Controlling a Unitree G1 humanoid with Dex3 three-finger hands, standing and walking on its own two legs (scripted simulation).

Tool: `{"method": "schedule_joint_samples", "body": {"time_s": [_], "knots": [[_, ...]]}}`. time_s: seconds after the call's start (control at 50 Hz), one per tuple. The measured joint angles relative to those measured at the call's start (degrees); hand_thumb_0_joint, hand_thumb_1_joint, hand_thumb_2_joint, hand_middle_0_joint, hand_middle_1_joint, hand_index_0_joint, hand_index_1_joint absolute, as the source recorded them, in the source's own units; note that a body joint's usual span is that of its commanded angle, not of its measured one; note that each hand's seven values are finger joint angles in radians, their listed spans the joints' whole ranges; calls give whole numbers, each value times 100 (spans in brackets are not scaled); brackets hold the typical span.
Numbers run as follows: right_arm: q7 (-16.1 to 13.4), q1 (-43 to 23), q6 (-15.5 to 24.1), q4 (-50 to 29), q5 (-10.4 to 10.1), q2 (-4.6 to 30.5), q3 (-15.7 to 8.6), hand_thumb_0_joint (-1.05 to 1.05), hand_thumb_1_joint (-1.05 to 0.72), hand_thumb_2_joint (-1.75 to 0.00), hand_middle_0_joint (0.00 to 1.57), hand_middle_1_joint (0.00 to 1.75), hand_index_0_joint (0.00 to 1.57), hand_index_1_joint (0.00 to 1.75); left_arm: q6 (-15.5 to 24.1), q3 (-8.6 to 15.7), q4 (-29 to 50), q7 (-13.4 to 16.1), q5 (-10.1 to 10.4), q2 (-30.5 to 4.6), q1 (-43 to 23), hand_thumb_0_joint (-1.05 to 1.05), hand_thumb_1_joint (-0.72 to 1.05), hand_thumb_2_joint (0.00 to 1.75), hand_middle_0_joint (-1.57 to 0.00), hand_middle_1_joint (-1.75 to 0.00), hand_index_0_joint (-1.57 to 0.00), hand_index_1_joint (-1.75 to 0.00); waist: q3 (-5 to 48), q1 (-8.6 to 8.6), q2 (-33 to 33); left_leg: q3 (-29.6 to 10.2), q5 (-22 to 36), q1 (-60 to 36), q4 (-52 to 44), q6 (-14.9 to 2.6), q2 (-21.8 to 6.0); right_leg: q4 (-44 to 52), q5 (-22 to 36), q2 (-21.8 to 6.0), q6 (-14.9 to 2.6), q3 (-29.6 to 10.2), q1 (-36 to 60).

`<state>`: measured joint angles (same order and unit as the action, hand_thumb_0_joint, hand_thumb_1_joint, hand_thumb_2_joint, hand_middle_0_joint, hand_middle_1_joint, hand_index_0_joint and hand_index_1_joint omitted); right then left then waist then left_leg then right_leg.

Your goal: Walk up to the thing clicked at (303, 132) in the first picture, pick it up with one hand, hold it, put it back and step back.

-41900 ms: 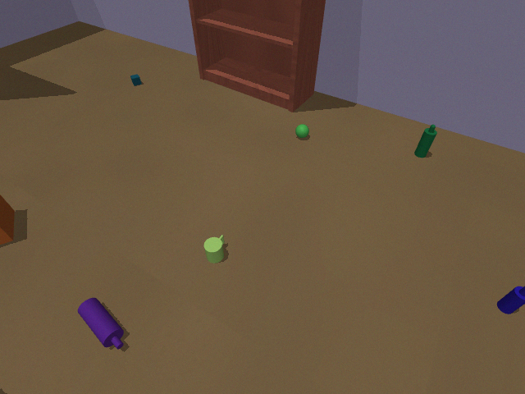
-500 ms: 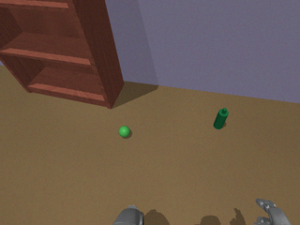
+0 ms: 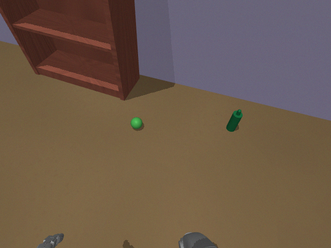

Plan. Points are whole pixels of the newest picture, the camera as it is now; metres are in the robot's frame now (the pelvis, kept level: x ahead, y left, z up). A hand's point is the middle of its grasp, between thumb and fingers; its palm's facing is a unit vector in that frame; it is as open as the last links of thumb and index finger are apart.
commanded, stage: step back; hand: left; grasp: from above
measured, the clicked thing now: (136, 123) +1.01 +0.17 -0.72
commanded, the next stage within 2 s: stand in 1.10 s
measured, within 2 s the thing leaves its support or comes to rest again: neither
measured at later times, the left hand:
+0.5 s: hand out of the picture +0.00 +0.28 -0.15, palm faces -0.05 -0.92 -0.38, open 7.4 cm
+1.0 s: hand out of the picture +0.09 +0.23 -0.15, palm faces -0.02 -0.94 -0.34, open 7.3 cm
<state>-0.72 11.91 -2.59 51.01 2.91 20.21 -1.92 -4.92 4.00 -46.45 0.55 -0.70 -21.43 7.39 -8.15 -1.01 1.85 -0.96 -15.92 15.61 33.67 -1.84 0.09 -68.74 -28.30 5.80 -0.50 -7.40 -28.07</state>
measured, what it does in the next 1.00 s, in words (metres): steps on the spot: right foot, then right foot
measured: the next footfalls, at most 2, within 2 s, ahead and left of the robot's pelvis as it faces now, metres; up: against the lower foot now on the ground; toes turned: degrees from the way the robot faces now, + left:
right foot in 0.16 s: -0.07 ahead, -0.14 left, +0.00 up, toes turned -2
right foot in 0.74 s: +0.02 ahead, -0.15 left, +0.00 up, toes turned -5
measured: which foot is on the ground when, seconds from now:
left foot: down 0.00-1.00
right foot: up 0.00-0.14, down 0.16-0.46, up 0.48-0.72, down 0.74-1.00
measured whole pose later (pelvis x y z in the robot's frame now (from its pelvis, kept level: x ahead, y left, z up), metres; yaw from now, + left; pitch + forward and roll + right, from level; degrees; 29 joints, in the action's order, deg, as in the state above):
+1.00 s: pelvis -0.03 -0.01 -0.01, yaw -1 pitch -2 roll +0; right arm -0.3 13.0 0.8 58.9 1.4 21.7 -2.2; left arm 0.9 2.4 -56.1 -1.1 -1.7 -18.7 5.5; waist -3.1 0.0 -1.1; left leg -1.2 -20.3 13.6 35.2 0.3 -0.6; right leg -36.0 -18.0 -3.0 0.5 3.7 -16.3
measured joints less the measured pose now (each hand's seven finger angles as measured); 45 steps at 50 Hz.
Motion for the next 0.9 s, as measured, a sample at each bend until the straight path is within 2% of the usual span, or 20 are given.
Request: {"method": "schedule_joint_samples", "body": {"time_s": [0.06,0.12,0.16,0.2,0.22,0.24,0.28,0.34,0.4,0.44,0.48,0.52,0.58,0.68,0.72,0.76,0.78,0.82,0.86,0.9], "knots": [[7,-206,83,-103,-30,28,-31,1,-90,-90,21,30,21,30,100,23,-107,-20,-26,-45,181,1,91,90,-20,-30,-21,-30,54,114,50,112,214,180,-102,22,-66,469,115,-134,93,-2,520],[58,-442,145,-231,-32,72,-56,0,-90,-90,21,30,20,30,231,-10,-309,-49,-54,-104,422,1,91,90,-20,-30,-21,-30,93,201,79,325,265,370,24,12,-144,1960,-68,-435,159,202,1227],[104,-566,139,-304,-22,121,-64,0,-90,-90,21,30,20,30,337,-21,-519,-61,-77,-111,573,1,91,90,-20,-30,-21,-30,146,235,32,457,214,529,267,57,-238,3212,129,-544,92,352,1747],[102,-633,97,-257,-43,252,-119,0,-90,-90,21,30,20,30,430,-24,-793,-50,-140,71,601,1,91,90,-20,-30,-21,-30,70,150,-414,213,55,620,602,46,-467,3583,662,-278,52,538,1978],[93,-567,67,-210,-54,266,-138,0,-90,-90,21,30,20,30,461,-37,-853,-62,-178,129,682,1,91,90,-20,-30,-21,-30,147,140,-517,49,-260,661,724,65,-414,3590,710,-235,40,579,1988],[86,-472,43,-138,-60,247,-142,0,-90,-90,20,30,20,30,477,-54,-880,-76,-210,143,782,1,91,90,-20,-30,-21,-30,282,209,-494,-42,-624,696,844,114,-278,3533,703,-274,7,528,1926],[123,-326,28,27,-101,218,-136,0,-90,-90,20,30,20,30,483,-65,-942,-87,-223,137,923,1,91,90,-20,-30,-21,-30,458,333,-384,-112,-846,679,1125,184,-70,3459,686,-401,-46,383,1848],[177,-93,67,210,-136,263,-163,0,-90,-90,20,30,20,30,504,-61,-1007,-86,-216,166,922,1,91,90,-20,-30,-21,-31,575,252,-431,-209,-729,519,1138,219,-5,3549,757,-522,22,483,1852],[213,116,115,406,-120,281,-176,0,-90,-90,20,29,20,30,542,-53,-934,-135,-223,138,814,1,91,90,-20,-30,-21,-31,620,223,-449,-136,-770,149,563,244,-42,3494,729,-615,90,598,1752],[210,166,180,549,-113,194,-192,0,-90,-90,20,29,20,30,519,-38,-890,-155,-211,56,681,1,90,90,-20,-30,-21,-31,513,217,-269,-39,-181,-78,70,204,99,3345,656,-795,152,580,1697],[203,186,273,608,-83,64,-189,1,-90,-90,20,29,20,30,482,-28,-859,-150,-176,-37,634,1,91,90,-20,-30,-21,-31,428,251,-17,144,11,-201,-128,126,250,3061,523,-924,49,396,1568],[225,257,369,574,-75,8,-187,1,-90,-90,20,30,20,30,439,-23,-917,-142,-147,-72,580,1,91,90,-20,-30,-21,-30,451,147,-27,137,-21,-172,-141,25,203,2408,92,-783,-53,442,1262],[222,369,445,533,-42,-55,-176,1,-90,-90,21,30,20,30,444,7,-917,-157,-128,-181,497,1,91,90,-20,-30,-21,-30,421,25,-19,94,50,-280,-348,-7,95,1840,-27,-660,-122,564,914],[179,490,478,519,-54,24,-179,0,-90,-90,21,30,21,30,511,72,-835,-192,-91,-262,317,1,91,90,-20,-30,-20,-30,337,-76,-17,46,57,-400,-448,140,-16,2515,307,-763,-87,729,806],[147,486,414,525,-85,101,-166,0,-90,-90,21,30,20,30,548,73,-832,-177,-73,-234,236,1,91,90,-20,-30,-20,-30,325,-91,-64,23,-79,-358,-252,206,-60,3169,740,-757,-86,793,981],[103,432,318,546,-146,174,-140,0,-90,-90,21,30,20,30,600,72,-849,-138,-80,-174,148,1,91,90,-20,-30,-20,-30,299,-74,-160,-24,-326,-249,142,284,-138,3622,1487,-678,-36,854,1166],[69,388,268,568,-179,205,-126,0,-90,-90,21,30,20,30,613,65,-867,-116,-100,-102,99,1,91,90,-20,-30,-20,-30,280,-89,-277,-134,-441,-185,354,263,-199,3566,1505,-611,-8,940,1189],[13,334,192,606,-197,192,-101,1,-90,-90,20,30,20,30,609,1,-885,-112,-132,12,50,1,91,90,-20,-30,-20,-30,371,-57,-341,-321,-989,9,833,222,-97,3434,1337,-615,-21,1014,1160],[18,281,187,640,-195,169,-81,1,-90,-90,20,29,20,30,565,-57,-906,-132,-146,105,5,1,91,90,-20,-30,-21,-30,450,22,-294,-224,-1278,97,1141,223,-7,3378,1228,-699,-59,984,1159],[35,242,227,666,-188,182,-61,0,-90,-90,20,29,20,30,561,-109,-923,-143,-142,204,-41,1,91,90,-20,-30,-21,-30,517,48,-314,-190,-1256,123,1168,200,12,3406,1196,-762,-26,1017,1182]]}}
